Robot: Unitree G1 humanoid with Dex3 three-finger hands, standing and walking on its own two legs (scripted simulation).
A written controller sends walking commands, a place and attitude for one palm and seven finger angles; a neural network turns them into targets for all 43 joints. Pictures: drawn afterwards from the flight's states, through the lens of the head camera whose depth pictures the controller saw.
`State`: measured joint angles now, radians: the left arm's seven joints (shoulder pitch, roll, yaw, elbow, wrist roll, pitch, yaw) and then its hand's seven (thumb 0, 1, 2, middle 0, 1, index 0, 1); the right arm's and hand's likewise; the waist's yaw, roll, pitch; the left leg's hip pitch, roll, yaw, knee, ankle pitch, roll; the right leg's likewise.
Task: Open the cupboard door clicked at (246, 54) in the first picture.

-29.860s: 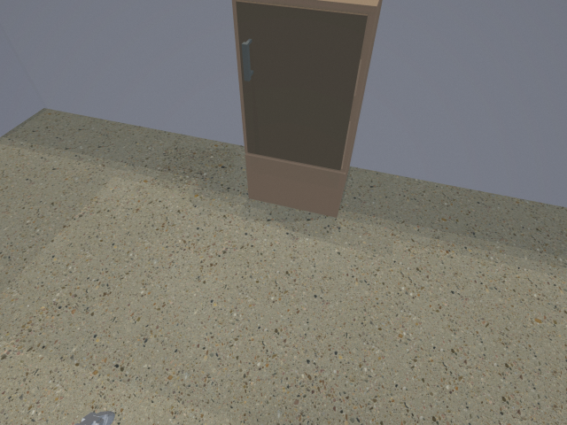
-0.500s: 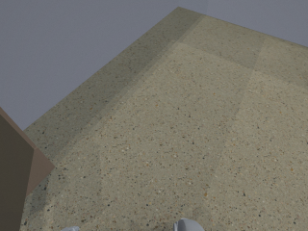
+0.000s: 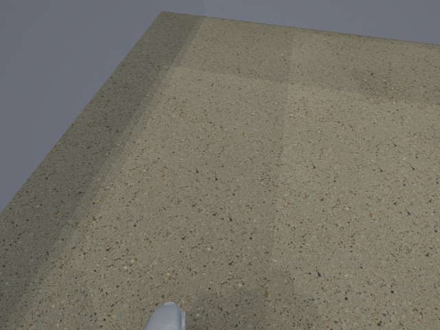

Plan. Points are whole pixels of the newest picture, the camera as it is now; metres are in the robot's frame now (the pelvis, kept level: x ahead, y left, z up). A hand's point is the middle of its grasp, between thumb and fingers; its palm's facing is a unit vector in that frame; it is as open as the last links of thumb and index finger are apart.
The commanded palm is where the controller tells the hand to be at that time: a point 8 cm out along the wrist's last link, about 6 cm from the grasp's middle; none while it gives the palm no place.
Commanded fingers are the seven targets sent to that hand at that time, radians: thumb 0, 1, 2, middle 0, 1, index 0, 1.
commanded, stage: walk to a spot facing it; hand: left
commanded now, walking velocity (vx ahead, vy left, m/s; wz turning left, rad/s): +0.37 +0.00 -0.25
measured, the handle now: out of the picture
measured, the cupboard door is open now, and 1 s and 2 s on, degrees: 42 42 42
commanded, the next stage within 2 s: turn to face it in 0.86 s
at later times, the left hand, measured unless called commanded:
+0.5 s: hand (140, 235) +0.34 +0.21 -0.16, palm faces -0.18 -0.97 -0.17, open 7.4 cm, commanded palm none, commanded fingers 0.00 0.90 0.90 -0.20 -0.30 -0.20 -0.30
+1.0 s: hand (198, 175) +0.52 +0.09 -0.16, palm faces -0.28 -0.93 -0.24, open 7.2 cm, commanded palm none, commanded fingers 0.00 0.90 0.90 -0.20 -0.30 -0.20 -0.30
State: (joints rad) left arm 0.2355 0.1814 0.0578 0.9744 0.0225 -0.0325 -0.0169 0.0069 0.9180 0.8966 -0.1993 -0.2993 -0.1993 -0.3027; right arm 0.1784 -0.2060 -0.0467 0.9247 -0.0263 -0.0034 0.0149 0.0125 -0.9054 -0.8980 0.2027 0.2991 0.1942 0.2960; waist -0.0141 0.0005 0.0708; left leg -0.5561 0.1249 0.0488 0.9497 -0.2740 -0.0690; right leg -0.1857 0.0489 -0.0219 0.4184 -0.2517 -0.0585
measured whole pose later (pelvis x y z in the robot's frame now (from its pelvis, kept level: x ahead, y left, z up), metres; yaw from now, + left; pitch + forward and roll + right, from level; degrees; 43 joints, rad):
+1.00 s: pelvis +0.42 -0.09 +0.00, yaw -19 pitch +0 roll +1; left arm 0.26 0.19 0.06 1.04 0.01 -0.07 0.01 -0.02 0.95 0.90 -0.20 -0.30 -0.20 -0.30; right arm 0.18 -0.17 -0.05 1.00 -0.02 -0.01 0.01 0.01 -0.92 -0.90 0.20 0.30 0.19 0.30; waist -0.01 0.01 0.03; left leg -0.57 0.13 0.06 0.89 -0.22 -0.05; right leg -0.10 0.06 -0.09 0.35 -0.26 -0.10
